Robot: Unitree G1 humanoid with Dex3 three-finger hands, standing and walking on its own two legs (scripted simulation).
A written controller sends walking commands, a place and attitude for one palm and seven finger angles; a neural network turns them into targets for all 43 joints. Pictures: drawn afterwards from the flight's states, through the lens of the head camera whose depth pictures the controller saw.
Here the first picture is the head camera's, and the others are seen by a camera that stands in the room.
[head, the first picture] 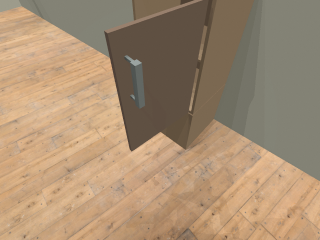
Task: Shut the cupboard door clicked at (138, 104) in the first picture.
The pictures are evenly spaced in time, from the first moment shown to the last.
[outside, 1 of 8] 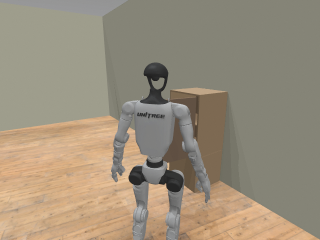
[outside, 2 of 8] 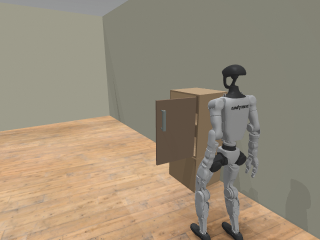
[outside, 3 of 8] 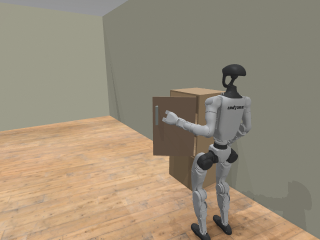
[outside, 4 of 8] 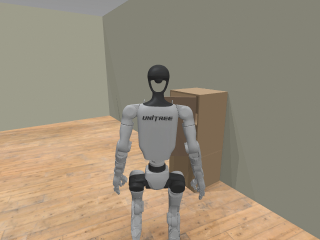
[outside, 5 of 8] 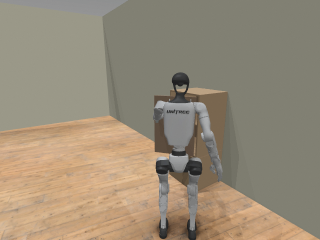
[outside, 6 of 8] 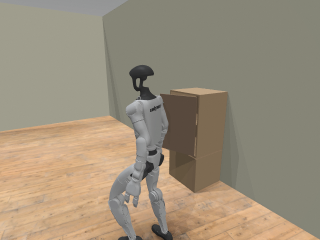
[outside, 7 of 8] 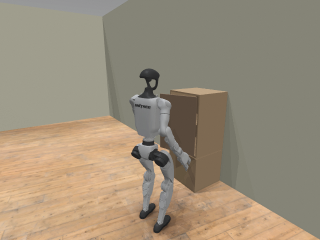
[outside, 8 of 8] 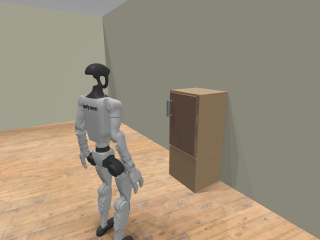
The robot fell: no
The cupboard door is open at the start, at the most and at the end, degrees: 82 82 0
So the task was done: yes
